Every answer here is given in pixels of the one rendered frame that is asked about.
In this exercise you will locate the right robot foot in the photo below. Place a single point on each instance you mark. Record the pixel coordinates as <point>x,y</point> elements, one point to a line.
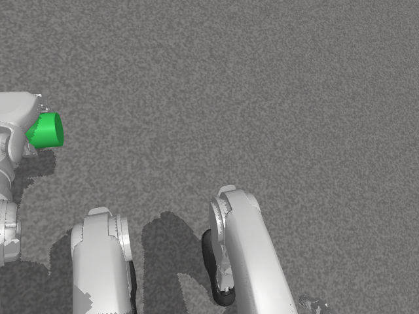
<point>221,297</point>

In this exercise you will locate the bottle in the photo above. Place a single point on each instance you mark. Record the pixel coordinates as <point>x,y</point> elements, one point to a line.
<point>47,131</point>

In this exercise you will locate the left robot hand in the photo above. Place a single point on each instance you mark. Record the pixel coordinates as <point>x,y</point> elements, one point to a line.
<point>22,110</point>

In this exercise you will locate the left robot arm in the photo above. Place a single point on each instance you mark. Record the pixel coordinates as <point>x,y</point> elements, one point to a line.
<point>12,142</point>

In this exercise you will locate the right robot hand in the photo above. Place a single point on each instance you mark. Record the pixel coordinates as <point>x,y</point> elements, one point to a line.
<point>316,305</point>

